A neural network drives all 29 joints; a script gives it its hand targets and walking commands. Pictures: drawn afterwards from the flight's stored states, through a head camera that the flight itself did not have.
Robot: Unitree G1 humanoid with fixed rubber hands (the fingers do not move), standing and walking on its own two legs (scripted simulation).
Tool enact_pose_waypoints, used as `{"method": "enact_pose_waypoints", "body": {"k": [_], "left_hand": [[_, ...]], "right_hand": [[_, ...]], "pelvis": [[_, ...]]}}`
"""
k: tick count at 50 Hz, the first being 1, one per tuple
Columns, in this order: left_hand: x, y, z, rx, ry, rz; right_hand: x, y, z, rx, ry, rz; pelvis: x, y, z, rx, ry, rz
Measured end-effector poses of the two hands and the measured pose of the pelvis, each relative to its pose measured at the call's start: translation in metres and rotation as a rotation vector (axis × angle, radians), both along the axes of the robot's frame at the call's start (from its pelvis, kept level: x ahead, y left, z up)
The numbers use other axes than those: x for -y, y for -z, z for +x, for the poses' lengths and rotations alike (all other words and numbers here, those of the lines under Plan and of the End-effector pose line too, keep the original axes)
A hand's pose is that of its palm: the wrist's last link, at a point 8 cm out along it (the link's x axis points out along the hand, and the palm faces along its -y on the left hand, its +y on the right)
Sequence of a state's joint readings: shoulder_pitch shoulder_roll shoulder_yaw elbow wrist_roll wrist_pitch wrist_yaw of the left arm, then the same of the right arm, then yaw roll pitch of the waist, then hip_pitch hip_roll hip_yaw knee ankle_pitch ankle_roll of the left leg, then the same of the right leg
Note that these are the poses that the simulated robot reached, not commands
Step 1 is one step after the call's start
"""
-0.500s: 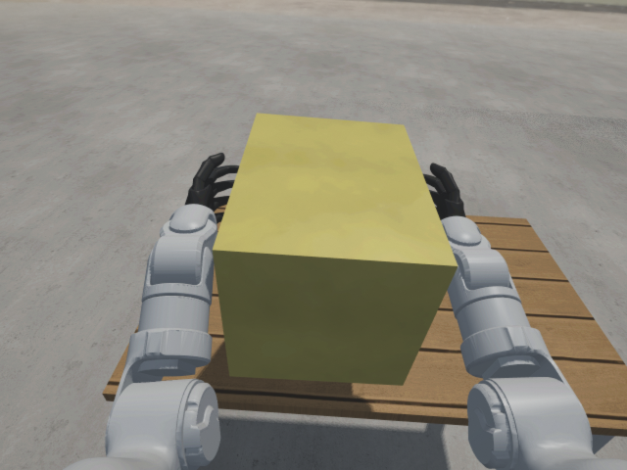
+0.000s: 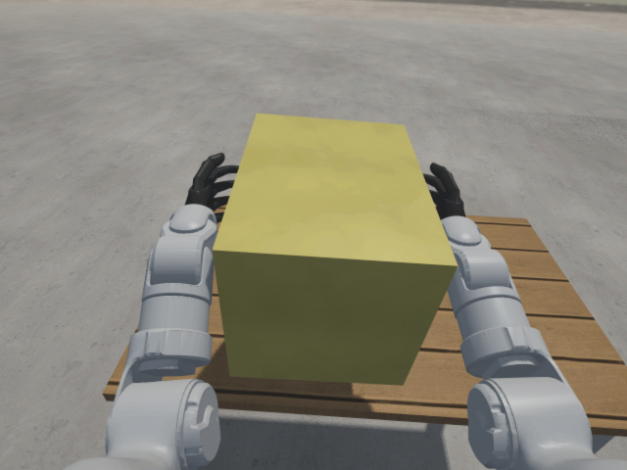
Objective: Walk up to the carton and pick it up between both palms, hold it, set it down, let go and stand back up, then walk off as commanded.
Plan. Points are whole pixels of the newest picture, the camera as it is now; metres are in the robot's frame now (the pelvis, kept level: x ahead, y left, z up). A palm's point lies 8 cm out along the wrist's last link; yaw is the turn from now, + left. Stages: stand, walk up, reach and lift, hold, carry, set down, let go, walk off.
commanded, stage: hold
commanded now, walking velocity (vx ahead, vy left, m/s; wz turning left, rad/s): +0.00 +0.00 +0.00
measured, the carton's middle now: (324, 239) +0.38 +0.02 +0.15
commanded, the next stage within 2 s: set down in 0.40 s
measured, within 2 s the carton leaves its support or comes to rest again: neither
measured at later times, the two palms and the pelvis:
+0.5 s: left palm (201, 212) +0.36 +0.18 +0.20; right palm (447, 222) +0.37 -0.13 +0.20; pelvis +0.00 +0.00 +0.00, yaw +0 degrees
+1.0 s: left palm (209, 205) +0.38 +0.18 +0.20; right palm (441, 225) +0.40 -0.14 +0.17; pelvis +0.01 -0.01 +0.00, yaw +0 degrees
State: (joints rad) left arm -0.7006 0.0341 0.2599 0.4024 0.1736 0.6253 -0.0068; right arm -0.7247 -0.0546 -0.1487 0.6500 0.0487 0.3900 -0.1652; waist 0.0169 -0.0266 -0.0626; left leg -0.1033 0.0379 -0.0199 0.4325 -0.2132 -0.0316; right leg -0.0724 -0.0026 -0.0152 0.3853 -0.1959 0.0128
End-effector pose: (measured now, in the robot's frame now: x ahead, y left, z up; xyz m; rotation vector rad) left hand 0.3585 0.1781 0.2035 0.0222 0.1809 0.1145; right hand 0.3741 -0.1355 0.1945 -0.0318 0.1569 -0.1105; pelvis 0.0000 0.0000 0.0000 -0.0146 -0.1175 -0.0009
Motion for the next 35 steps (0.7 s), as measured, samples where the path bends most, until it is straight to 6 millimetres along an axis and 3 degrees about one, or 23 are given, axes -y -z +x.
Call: {"method": "enact_pose_waypoints", "body": {"k": [26,35], "left_hand": [[-0.001,-0.001,0.0,0.001,0.002,0.001],[-0.001,-0.019,0.003,0.071,0.015,0.028]], "right_hand": [[-0.001,-0.001,0.0,0.004,0.001,0.018],[0.0,-0.006,0.002,0.074,0.003,0.037]], "pelvis": [[0.0,0.0,0.0,0.0,0.0,0.0],[0.0,0.0,0.0,0.0,0.0,0.0]]}}
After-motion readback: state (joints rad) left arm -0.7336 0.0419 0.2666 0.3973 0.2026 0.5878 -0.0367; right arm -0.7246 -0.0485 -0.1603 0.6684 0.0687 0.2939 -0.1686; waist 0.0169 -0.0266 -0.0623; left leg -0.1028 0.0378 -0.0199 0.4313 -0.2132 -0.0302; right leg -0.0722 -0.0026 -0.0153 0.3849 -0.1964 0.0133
